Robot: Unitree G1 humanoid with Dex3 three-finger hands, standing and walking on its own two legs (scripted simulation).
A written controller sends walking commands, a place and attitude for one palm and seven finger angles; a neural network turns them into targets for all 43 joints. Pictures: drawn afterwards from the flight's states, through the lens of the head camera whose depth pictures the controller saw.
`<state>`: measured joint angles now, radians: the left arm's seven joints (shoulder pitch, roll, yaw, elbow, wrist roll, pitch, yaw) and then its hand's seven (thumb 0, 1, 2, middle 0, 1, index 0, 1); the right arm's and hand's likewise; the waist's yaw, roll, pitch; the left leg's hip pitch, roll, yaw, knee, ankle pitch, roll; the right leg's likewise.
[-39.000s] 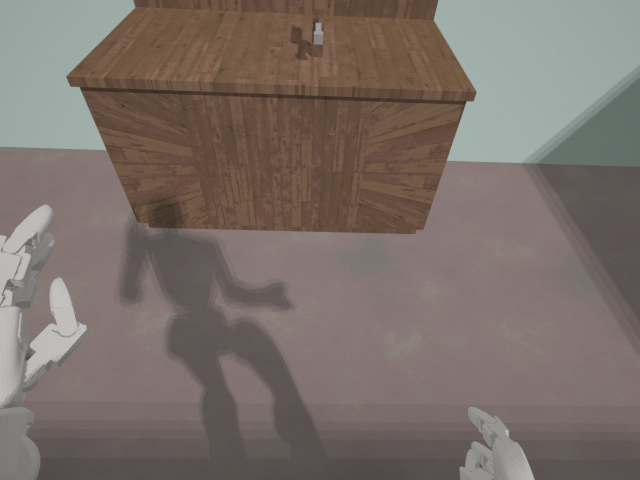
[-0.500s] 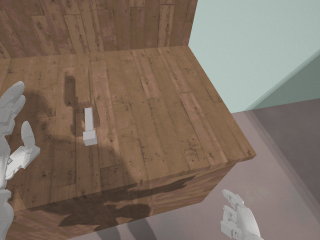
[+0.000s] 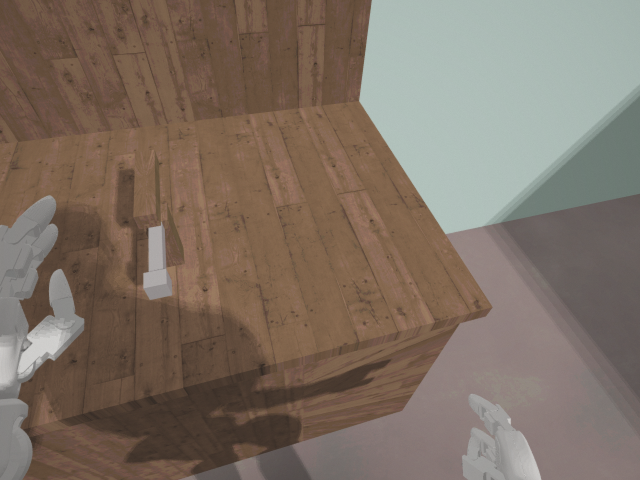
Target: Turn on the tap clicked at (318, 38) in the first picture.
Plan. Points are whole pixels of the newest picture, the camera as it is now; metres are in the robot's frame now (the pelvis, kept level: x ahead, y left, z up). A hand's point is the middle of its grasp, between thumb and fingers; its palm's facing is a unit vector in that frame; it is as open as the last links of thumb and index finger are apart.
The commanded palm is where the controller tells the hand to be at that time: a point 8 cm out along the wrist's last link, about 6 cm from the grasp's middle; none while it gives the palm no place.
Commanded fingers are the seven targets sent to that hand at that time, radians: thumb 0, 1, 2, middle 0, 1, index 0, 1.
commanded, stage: come to a stop and stand still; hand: left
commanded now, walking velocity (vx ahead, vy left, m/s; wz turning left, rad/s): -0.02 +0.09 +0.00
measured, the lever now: (158, 284) +0.33 +0.24 +0.04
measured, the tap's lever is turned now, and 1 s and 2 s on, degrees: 0 0 0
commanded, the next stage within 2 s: look again from close up in 1.00 s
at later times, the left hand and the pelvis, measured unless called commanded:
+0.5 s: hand (92, 329) +0.21 +0.23 +0.15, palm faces +0.31 -0.87 -0.40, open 7.4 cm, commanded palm +0.16 +0.28 +0.17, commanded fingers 0.00 0.90 0.90 -0.20 -0.30 -0.20 -0.30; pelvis -0.01 +0.00 +0.00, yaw -1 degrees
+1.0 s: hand (65, 304) +0.23 +0.27 +0.15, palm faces +0.36 -0.85 -0.37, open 7.4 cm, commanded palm +0.17 +0.29 +0.17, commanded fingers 0.00 0.90 0.90 -0.20 -0.30 -0.20 -0.30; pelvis +0.01 +0.01 +0.00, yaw +1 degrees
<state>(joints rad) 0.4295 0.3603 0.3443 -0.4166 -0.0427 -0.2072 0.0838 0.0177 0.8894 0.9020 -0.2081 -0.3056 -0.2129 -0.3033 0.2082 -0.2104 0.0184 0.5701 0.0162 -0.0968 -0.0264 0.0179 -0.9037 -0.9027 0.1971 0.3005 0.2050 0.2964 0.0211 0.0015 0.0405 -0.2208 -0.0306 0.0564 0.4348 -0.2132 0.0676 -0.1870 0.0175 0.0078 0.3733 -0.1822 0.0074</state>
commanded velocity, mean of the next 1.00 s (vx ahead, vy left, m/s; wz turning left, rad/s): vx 0.00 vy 0.00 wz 0.00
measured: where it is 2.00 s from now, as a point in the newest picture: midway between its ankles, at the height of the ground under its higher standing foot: outside the picture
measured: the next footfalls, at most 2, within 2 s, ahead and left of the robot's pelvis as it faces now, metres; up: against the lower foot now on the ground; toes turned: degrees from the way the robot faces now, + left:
none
